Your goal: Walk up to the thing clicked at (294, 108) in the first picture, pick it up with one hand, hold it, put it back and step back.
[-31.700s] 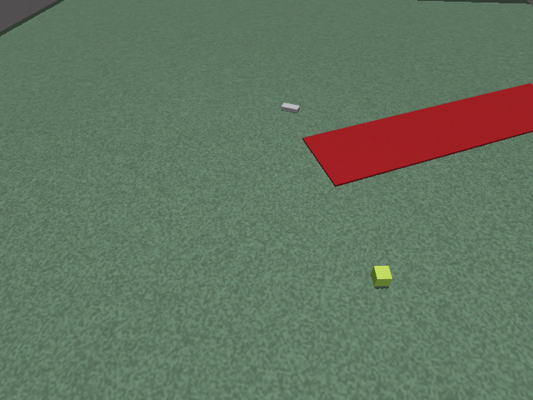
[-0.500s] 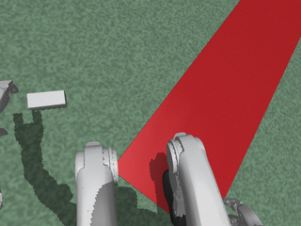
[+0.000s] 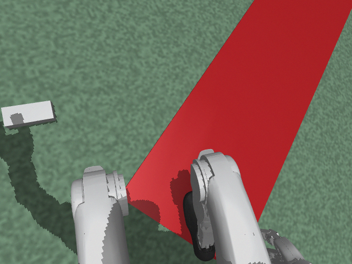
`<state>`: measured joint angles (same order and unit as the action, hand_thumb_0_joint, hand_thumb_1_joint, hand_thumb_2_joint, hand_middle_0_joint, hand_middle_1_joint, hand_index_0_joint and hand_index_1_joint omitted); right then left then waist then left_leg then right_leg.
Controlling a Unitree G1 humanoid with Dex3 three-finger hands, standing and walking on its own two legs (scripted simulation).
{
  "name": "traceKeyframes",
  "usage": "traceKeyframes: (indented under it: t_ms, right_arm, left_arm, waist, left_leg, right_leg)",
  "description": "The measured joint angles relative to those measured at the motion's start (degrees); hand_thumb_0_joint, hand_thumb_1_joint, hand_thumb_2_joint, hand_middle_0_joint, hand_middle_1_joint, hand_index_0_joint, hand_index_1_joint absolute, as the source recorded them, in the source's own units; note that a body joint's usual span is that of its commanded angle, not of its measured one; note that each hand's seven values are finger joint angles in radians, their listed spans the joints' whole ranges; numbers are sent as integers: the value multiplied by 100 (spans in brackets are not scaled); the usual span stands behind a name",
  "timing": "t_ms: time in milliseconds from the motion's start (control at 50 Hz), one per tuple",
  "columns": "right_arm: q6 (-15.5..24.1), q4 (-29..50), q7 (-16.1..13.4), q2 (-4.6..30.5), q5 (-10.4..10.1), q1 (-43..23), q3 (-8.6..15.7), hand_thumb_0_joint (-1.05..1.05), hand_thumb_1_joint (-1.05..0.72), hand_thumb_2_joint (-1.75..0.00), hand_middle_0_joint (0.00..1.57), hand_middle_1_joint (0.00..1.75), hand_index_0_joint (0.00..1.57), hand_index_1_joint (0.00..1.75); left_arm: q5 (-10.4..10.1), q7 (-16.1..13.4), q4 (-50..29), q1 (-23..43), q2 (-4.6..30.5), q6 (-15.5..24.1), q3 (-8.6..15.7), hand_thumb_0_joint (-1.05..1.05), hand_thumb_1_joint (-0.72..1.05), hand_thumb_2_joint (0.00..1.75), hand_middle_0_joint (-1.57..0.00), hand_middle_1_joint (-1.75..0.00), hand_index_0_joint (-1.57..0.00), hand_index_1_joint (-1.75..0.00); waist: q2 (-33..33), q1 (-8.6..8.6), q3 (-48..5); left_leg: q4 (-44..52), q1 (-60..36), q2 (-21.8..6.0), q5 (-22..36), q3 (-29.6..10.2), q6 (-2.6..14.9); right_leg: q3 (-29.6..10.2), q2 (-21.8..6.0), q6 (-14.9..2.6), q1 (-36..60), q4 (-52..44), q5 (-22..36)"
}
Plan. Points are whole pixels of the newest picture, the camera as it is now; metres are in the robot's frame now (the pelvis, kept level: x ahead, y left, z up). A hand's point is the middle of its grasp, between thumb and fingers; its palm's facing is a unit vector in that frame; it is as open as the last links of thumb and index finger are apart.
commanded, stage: rise first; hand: left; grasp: from above
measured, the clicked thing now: (29, 114) +0.48 +0.35 -0.31
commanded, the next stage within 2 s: approach in 1.64 s
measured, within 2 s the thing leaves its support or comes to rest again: neither
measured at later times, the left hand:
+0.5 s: hand out of the picture +0.41 +0.39 -0.19, palm faces -0.42 -0.14 -0.90, open 13.0 cm
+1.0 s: hand out of the picture +0.43 +0.38 -0.20, palm faces -0.42 -0.13 -0.90, open 13.7 cm
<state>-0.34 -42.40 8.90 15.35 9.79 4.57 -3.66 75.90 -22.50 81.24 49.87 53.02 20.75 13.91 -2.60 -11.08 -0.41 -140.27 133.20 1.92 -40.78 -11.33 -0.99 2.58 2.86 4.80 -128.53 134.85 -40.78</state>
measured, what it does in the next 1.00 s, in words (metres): stands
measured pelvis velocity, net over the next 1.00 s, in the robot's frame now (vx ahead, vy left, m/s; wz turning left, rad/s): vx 0.00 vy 0.01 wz -0.04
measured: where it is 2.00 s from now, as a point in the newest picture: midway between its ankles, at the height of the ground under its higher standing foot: (157, 249)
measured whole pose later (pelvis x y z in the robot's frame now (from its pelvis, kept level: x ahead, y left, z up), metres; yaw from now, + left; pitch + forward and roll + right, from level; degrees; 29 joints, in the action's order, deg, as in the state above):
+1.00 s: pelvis +0.00 +0.01 -0.01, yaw -2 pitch +31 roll -14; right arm 2.1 -41.2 10.2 15.7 9.6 6.1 -8.3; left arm 76.5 -24.8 87.5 55.4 57.3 18.0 11.6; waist -3.7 -15.2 1.8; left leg -142.5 134.7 1.8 -40.2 -12.5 0.1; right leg 4.0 2.8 3.9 -128.8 135.2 -39.5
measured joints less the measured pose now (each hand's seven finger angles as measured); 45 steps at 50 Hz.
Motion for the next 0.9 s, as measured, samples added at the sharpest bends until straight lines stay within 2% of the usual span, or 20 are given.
traceKeyframes:
  t_ms: [260,440,900]
  right_arm:
    - [-30,-2,-1,22,13,-6,-134,0,-91,-90,20,30,20,30]
    - [15,34,37,5,-16,-45,-175,0,-91,-90,20,30,20,30]
    - [187,93,107,26,-18,108,-434,0,-91,-90,20,30,20,30]
  left_arm:
    - [-88,-4,55,43,157,40,25,0,-30,82,-29,-82,-29,-82]
    - [-18,-109,178,153,180,-17,-72,0,-33,84,-27,-85,-26,-85]
    - [68,-229,581,466,369,-208,-203,0,-44,93,-18,-97,-17,-96]
  waist:
    - [-54,-70,101]
    - [-79,-112,88]
    - [-89,-354,195]
  left_leg:
    - [-104,34,-16,-39,-71,-2]
    - [-144,72,-8,-27,-68,52]
    - [-214,143,-17,52,-107,115]
  right_leg:
    - [61,25,-19,-24,43,7]
    - [77,8,-77,-10,42,15]
    - [128,5,-50,-23,28,113]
